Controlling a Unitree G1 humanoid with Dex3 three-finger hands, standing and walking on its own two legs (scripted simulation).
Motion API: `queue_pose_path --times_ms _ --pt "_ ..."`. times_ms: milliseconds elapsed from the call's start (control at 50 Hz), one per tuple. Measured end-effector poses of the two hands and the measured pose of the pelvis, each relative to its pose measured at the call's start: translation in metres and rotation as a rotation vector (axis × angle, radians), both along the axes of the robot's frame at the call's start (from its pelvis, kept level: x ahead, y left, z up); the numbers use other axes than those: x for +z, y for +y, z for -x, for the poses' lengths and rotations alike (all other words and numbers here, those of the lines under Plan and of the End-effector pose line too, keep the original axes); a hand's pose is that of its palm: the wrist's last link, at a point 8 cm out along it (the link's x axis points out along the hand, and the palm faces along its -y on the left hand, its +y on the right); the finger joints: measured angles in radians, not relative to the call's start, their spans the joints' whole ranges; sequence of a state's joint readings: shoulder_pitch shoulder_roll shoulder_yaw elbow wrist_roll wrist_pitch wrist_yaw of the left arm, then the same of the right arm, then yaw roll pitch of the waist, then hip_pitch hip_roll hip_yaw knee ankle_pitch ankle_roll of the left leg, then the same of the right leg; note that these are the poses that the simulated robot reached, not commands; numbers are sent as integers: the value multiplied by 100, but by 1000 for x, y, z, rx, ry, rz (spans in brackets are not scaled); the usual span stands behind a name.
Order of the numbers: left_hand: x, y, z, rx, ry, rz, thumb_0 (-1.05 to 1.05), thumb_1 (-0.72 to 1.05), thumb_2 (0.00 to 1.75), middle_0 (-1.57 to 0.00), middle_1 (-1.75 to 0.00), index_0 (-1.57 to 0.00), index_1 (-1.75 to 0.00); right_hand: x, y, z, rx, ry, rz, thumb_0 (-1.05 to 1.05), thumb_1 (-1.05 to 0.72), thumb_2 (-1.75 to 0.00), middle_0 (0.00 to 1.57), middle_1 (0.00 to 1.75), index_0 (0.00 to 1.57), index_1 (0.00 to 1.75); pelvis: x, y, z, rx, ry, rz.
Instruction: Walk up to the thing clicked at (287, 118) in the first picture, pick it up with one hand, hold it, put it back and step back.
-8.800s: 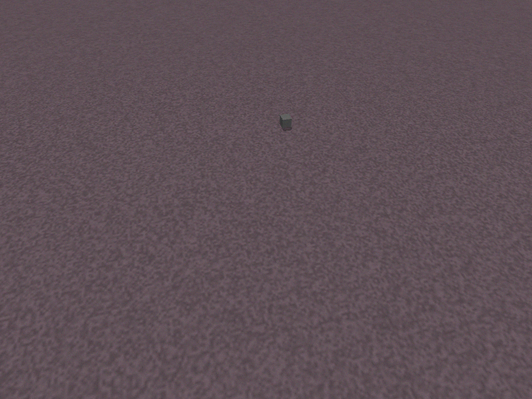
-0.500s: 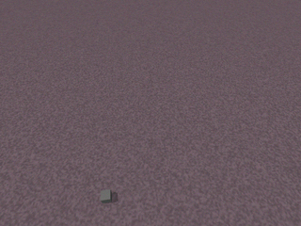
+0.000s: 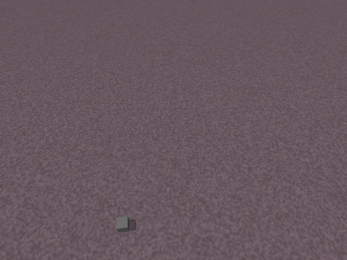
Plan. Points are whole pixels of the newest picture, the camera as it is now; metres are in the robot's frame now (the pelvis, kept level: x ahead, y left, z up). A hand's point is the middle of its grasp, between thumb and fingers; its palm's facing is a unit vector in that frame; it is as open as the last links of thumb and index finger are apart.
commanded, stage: stand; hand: left
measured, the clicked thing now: (123, 224) +0.44 +0.29 -0.76
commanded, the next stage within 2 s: walk up in 0.44 s
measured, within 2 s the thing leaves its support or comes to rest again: neither
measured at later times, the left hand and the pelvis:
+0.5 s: hand out of the picture +0.07 +0.26 -0.16, palm faces -0.03 -0.94 -0.34, open 7.4 cm; pelvis +0.00 +0.01 +0.00, yaw +0 degrees
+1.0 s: hand out of the picture +0.10 +0.27 -0.17, palm faces -0.02 -0.94 -0.34, open 7.4 cm; pelvis +0.03 +0.01 -0.01, yaw +0 degrees
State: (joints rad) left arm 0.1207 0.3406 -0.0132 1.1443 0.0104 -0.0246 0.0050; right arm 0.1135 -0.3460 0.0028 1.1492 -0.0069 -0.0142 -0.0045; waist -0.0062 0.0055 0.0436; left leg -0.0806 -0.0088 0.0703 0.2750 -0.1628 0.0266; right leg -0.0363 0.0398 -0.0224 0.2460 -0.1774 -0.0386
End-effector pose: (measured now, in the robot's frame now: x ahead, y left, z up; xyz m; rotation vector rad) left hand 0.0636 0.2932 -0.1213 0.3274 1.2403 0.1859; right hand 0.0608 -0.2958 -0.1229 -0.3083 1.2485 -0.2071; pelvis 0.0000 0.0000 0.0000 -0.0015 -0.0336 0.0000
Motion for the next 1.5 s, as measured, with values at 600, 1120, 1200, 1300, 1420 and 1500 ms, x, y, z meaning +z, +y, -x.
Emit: queue_pose_path --times_ms 600,1120,1200,1300,1420,1500 --pt "-3 13 -1 16 -14 6 1 90 90 -20 -30 -20 -30 1 6 -6 4 -18 6 0 -90 -90 20 30 21 30 -3 8 -9 -3 -9 -1" --pt "-6 16 -42 -14 -60 -4 1 90 90 -20 -30 -20 -30 2 6 -45 -5 -97 15 0 -90 -90 20 30 21 30 -11 10 -25 -14 -17 -10" --pt "-3 10 -47 -32 -72 -8 1 90 90 -20 -30 -20 -30 -1 1 -42 -14 -95 9 0 -90 -90 20 30 21 30 -12 6 -23 -17 -20 -10" --pt "-1 7 -44 -40 -90 -13 1 90 90 -20 -30 -20 -30 -5 -4 -37 -11 -75 8 0 -90 -90 20 30 21 30 -13 3 -22 -16 -24 5" --pt "-5 18 -28 -19 -56 -16 1 90 89 -20 -30 -20 -30 -2 4 -38 9 -66 16 1 -90 -90 20 30 20 30 -12 12 -25 -15 -33 3" --pt "-10 29 -24 20 -20 -4 1 90 90 -20 -30 -20 -30 2 14 -35 4 -60 27 0 -90 -90 20 30 21 30 -10 21 -25 -11 -32 -5"
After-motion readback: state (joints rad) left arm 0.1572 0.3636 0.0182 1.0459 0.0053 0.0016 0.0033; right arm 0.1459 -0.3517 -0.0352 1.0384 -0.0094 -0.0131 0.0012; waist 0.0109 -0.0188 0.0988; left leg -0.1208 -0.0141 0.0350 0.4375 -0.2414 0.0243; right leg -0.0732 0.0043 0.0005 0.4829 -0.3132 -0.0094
